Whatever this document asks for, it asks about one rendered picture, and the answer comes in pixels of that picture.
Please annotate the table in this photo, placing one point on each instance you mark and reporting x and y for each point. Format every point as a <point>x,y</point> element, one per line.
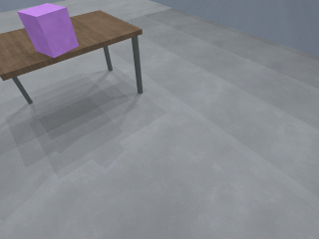
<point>93,30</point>

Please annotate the carton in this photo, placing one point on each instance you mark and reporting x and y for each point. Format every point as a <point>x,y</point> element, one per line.
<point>50,29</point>

